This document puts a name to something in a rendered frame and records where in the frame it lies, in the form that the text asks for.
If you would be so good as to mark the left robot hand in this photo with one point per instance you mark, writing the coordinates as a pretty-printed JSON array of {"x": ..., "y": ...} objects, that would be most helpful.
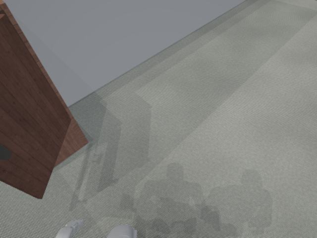
[{"x": 70, "y": 229}]

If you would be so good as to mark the cupboard door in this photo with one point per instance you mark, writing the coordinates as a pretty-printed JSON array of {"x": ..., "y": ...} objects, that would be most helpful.
[{"x": 33, "y": 122}]

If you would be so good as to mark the handle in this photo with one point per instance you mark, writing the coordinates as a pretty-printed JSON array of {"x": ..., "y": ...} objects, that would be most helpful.
[{"x": 5, "y": 154}]

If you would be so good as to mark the left robot thigh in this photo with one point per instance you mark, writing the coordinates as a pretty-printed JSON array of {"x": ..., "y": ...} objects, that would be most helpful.
[{"x": 123, "y": 231}]

